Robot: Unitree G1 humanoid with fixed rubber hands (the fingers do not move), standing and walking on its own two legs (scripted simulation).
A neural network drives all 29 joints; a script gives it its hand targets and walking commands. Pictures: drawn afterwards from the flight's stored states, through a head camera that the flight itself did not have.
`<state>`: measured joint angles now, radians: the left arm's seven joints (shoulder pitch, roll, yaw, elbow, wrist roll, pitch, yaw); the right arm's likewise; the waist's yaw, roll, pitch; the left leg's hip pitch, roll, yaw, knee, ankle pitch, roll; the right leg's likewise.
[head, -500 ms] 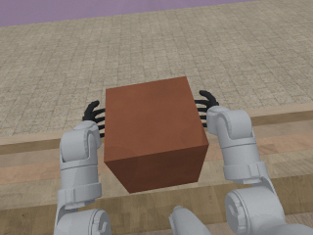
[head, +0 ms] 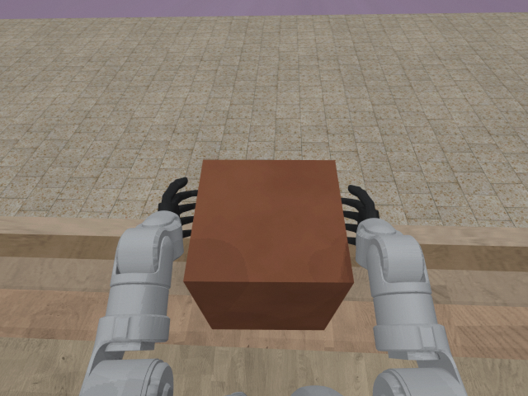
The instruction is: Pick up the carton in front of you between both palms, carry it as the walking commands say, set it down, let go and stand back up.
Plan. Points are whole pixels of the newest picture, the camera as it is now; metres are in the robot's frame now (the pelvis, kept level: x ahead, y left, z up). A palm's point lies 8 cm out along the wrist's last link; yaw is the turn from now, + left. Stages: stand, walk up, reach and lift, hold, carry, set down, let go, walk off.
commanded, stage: carry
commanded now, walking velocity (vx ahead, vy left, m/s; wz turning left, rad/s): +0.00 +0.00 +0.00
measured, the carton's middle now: (268, 251) +0.35 -0.02 +0.00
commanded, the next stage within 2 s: none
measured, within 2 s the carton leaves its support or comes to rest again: neither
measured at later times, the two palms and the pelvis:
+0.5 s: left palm (207, 175) +0.71 +0.13 -0.16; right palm (308, 156) +0.75 -0.17 -0.15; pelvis +0.40 -0.06 -0.23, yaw -1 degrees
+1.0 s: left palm (234, 140) +1.16 +0.07 -0.40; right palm (302, 133) +1.15 -0.22 -0.38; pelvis +0.81 -0.05 -0.48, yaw +0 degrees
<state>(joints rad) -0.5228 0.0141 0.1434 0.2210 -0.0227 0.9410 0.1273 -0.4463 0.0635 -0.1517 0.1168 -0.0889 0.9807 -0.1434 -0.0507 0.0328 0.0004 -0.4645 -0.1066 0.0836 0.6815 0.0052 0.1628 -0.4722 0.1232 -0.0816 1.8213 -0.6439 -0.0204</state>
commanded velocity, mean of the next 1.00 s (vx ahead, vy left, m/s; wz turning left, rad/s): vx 0.36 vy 0.00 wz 0.00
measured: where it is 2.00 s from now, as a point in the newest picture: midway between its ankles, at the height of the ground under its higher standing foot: (262, 218)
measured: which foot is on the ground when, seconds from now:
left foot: down 0.00-0.30, up 0.32-0.64, down 0.66-1.00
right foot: up 0.00-0.28, down 0.30-0.64, up 0.66-1.00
